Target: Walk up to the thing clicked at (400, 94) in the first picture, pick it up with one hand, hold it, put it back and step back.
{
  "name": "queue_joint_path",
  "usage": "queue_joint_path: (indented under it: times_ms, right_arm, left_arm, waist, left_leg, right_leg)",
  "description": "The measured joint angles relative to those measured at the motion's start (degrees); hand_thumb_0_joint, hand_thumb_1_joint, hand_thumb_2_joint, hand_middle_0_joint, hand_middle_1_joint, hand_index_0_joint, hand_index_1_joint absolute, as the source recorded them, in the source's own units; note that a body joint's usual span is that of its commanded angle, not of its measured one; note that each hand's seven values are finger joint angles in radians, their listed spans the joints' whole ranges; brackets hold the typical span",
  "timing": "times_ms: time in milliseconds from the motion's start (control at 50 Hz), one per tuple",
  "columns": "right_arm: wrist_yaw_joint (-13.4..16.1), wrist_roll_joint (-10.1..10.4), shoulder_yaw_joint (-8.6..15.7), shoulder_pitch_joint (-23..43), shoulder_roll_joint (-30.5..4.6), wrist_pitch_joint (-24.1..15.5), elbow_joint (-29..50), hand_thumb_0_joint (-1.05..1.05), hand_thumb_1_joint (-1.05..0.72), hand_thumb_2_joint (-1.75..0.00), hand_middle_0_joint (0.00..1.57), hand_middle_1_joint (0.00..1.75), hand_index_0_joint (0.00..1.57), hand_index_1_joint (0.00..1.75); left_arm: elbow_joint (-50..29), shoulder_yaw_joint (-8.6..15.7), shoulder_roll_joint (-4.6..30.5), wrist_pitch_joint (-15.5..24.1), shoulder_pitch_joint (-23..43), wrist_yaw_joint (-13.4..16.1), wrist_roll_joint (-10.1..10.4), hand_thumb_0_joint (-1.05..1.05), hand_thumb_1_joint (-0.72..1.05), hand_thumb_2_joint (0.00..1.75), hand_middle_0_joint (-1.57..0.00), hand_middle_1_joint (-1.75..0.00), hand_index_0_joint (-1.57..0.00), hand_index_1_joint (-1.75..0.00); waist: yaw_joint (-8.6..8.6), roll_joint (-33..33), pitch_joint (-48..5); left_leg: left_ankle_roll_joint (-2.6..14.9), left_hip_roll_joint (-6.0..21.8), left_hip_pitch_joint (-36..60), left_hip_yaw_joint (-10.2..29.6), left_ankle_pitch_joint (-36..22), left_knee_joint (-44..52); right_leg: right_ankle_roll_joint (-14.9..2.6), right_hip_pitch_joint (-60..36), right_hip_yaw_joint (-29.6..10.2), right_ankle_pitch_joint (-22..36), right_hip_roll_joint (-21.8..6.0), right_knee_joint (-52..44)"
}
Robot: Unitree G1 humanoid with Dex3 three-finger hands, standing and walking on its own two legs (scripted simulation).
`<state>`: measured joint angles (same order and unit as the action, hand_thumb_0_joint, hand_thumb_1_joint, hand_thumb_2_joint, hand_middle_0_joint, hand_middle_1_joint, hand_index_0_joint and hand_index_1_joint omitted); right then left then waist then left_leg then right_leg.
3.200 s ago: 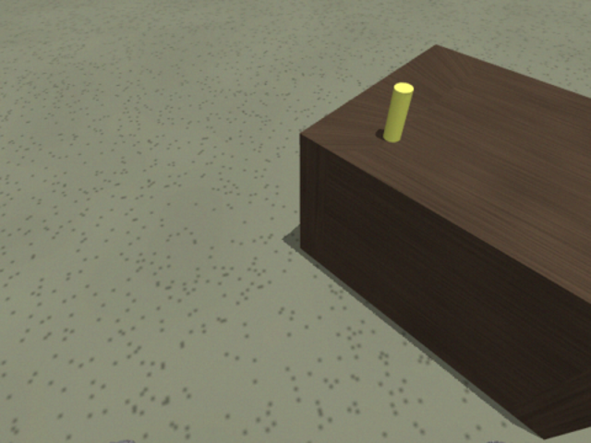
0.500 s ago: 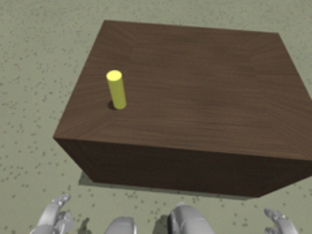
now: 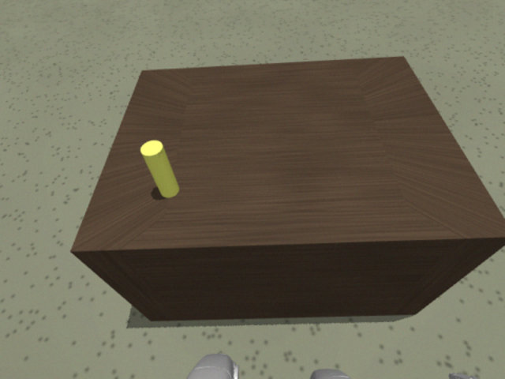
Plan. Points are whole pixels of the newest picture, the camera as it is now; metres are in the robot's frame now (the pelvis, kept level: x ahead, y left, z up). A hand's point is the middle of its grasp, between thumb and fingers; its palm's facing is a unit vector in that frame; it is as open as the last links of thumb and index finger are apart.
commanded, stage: walk up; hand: left
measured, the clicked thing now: (161, 170) +0.56 +0.26 -0.08
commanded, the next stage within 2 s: stand in 1.42 s
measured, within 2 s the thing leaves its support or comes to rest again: neither
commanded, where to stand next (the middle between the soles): +0.09 +0.02 m, yaw +3 degrees
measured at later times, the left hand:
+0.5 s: hand out of the picture +0.10 +0.26 -0.13, palm faces -0.01 -0.93 -0.36, open 7.4 cm
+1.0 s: hand out of the picture +0.11 +0.26 -0.13, palm faces +0.01 -0.94 -0.34, open 7.4 cm
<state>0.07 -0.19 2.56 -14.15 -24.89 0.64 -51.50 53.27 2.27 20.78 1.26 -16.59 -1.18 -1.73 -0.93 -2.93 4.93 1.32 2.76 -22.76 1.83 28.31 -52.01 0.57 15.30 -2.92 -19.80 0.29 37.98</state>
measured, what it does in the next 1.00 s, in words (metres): steps on the spot: left foot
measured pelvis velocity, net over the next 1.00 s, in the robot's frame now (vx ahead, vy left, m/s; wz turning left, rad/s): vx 0.02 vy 0.01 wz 0.02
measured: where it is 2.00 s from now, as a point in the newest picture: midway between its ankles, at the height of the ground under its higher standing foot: outside the picture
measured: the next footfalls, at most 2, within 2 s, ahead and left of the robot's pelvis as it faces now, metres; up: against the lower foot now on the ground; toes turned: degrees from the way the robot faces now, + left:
left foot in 0.08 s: +0.08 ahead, +0.14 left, +0.00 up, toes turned +1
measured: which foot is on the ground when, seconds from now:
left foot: up 0.00-0.06, down 0.08-1.00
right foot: down 0.00-1.00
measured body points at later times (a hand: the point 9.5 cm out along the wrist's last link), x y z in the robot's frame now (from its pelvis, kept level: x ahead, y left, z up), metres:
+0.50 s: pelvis +0.01 +0.00 +0.02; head +0.02 +0.00 +0.46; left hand +0.10 +0.31 -0.11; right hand +0.10 -0.30 -0.11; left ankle +0.04 +0.14 -0.72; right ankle +0.02 -0.13 -0.72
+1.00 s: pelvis +0.02 +0.01 +0.02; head +0.02 +0.01 +0.47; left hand +0.11 +0.31 -0.10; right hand +0.11 -0.29 -0.11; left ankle +0.04 +0.14 -0.72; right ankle +0.02 -0.13 -0.72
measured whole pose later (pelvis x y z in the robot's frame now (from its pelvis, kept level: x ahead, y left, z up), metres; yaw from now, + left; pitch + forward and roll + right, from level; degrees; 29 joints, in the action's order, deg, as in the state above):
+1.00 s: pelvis +0.02 +0.01 +0.02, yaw +1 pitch -3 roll +0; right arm -1.1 -0.3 0.7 -5.7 -19.7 0.5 -65.0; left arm 65.3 0.5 20.2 1.7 -3.8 -0.3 -0.6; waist 0.2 -0.4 2.9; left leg -0.9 1.3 -8.6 0.6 10.8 -22.3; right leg 1.7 5.3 -0.4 -12.2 -1.4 20.3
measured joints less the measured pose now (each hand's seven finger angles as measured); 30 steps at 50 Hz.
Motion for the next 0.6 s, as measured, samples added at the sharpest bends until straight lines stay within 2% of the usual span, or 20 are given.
queue_joint_path:
  times_ms: [60,100,120,160,200,220,240,300,420,600]
  right_arm:
    - [-0.4,-0.1,-0.4,0.5,1.2,-0.4,-0.9,0.01,-0.91,-0.9,0.2,0.29,0.2,0.3]
    - [-0.5,-0.2,-0.5,1.1,2.4,-1.0,-1.8,0.01,-0.91,-0.9,0.2,0.29,0.2,0.3]
    - [-0.5,-0.4,-0.6,1.4,3.4,-1.2,-2.4,0.01,-0.91,-0.9,0.2,0.29,0.2,0.3]
    - [-0.8,-0.7,-1.1,1.7,4.5,-1.3,-2.9,0.01,-0.91,-0.9,0.2,0.29,0.2,0.3]
    - [-1.3,-0.7,-1.6,1.9,5.2,-1.1,-3.5,0.01,-0.9,-0.9,0.2,0.3,0.2,0.3]
    - [-1.4,-0.6,-1.8,2.2,5.5,-0.8,-3.8,0.01,-0.9,-0.9,0.2,0.3,0.21,0.3]
    - [-1.5,-0.5,-2.0,2.5,5.7,-0.6,-4.1,0.01,-0.9,-0.9,0.2,0.3,0.21,0.3]
    - [-1.5,-0.1,-2.3,3.6,5.7,-0.5,-5.0,0.01,-0.9,-0.9,0.2,0.3,0.21,0.3]
    - [-1.7,-0.1,-2.2,5.3,4.7,-0.4,-7.1,0.01,-0.9,-0.9,0.2,0.3,0.21,0.3]
    - [-1.5,0.3,-1.8,7.6,3.8,-0.5,-10.1,0.01,-0.9,-0.9,0.2,0.29,0.2,0.3]
  left_arm:
    - [-0.4,-0.3,0.3,0.5,1.0,0.2,0.2,0.01,0.9,0.9,-0.21,-0.3,-0.2,-0.3]
    - [-0.2,-0.4,1.1,0.3,2.4,0.5,0.7,0.01,0.9,0.9,-0.21,-0.3,-0.2,-0.3]
    - [0.2,-0.3,1.6,0.1,3.2,0.7,1.0,0.01,0.9,0.9,-0.21,-0.3,-0.2,-0.3]
    - [0.7,-0.4,1.7,-0.4,4.5,1.3,1.7,0.01,0.9,0.9,-0.2,-0.3,-0.2,-0.3]
    - [1.4,-0.6,1.9,-0.1,5.4,1.5,1.8,0.01,0.9,0.9,-0.2,-0.3,-0.2,-0.3]
    - [1.6,-0.7,2.1,0.3,5.7,1.5,1.7,0.01,0.9,0.9,-0.2,-0.29,-0.2,-0.3]
    - [1.9,-0.7,2.2,0.7,6.0,1.4,1.7,0.01,0.9,0.9,-0.2,-0.29,-0.2,-0.3]
    - [3.1,-1.0,1.8,1.2,7.3,1.4,1.5,0.01,0.9,0.9,-0.2,-0.29,-0.2,-0.3]
    - [5.8,-2.0,0.6,1.0,8.7,0.8,1.2,0.01,0.9,0.9,-0.2,-0.29,-0.2,-0.3]
    - [9.5,-2.2,-0.3,1.2,10.1,1.0,1.3,0.01,0.9,0.9,-0.2,-0.29,-0.2,-0.3]
  waist:
    - [-0.19,0.0,-0.4]
    - [0.07,1.3,-0.1]
    - [-0.03,2.8,0.2]
    - [0.13,3.6,-0.2]
    - [0.53,3.1,-0.7]
    - [0.51,3.3,-1.0]
    - [0.54,3.5,-1.2]
    - [0.85,3.1,-1.3]
    - [0.98,2.1,-2.2]
    - [0.87,1.6,-1.6]
  left_leg:
    - [-0.16,-0.5,2.0,-1.1,-2.1,6.9]
    - [-0.69,-1.6,4.2,-1.9,-9.9,12.6]
    - [-1.04,-2.5,4.9,-2.6,-11.2,13.4]
    - [-1.11,-2.6,5.2,-3.1,-11.0,13.9]
    - [-0.99,-1.7,5.4,-2.5,-10.7,14.1]
    - [-1.21,-1.4,5.7,-2.6,-10.8,14.4]
    - [-1.5,-1.2,5.9,-2.6,-10.9,14.6]
    - [-1.92,-0.9,6.6,-2.0,-11.5,15.7]
    - [-2.11,-0.9,8.1,-1.6,-13.4,19.7]
    - [-2.58,-0.9,11.0,-1.2,-15.4,24.5]
  right_leg:
    - [0.59,0.5,0.1,-0.2,-0.4,0.4]
    - [1.25,1.1,-0.2,-1.3,-1.5,2.2]
    - [1.23,1.3,-0.9,-1.7,-2.4,3.2]
    - [-0.21,1.8,-1.3,-3.6,-2.4,4.3]
    - [-1.28,0.8,0.3,-5.8,-1.5,2.8]
    - [-1.36,0.0,0.7,-3.7,-1.3,0.5]
    - [-0.85,-0.6,0.8,0.5,-1.3,-1.2]
    - [0.81,-1.9,1.4,2.1,-1.1,-3.3]
    - [0.65,-3.5,1.8,3.4,-1.1,-7.1]
    - [0.57,-6.4,2.4,5.0,-1.2,-11.4]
